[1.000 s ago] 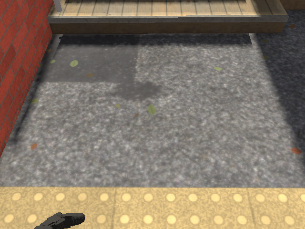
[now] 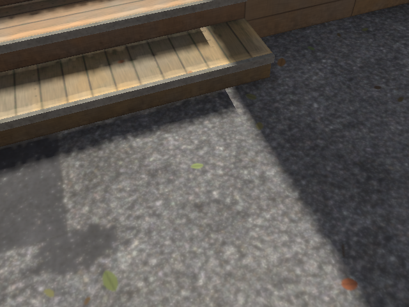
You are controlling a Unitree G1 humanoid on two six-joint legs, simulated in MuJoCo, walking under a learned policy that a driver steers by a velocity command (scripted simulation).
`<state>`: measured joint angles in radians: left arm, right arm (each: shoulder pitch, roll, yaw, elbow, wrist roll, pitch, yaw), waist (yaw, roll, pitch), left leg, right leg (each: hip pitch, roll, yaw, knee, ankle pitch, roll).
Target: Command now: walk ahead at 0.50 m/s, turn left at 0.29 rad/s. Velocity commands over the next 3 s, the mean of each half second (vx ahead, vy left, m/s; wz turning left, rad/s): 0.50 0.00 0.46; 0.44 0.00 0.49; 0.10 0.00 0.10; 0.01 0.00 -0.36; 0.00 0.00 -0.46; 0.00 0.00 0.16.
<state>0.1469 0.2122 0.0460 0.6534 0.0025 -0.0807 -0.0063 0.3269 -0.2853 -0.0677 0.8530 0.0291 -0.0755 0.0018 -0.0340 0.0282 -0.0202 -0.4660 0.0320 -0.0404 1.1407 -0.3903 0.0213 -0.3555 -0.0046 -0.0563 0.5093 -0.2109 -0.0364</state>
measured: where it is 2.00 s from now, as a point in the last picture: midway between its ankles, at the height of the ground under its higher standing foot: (156, 288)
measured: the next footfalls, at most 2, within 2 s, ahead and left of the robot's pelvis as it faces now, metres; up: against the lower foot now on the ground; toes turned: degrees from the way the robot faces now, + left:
left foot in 0.40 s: +0.34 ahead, +0.18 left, +0.00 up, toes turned +16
right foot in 0.88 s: +0.67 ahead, +0.11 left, +0.00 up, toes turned +32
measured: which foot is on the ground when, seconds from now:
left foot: up 0.00-0.38, down 0.40-0.90, up 0.92-1.00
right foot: down 0.00-0.42, up 0.44-0.86, down 0.88-1.00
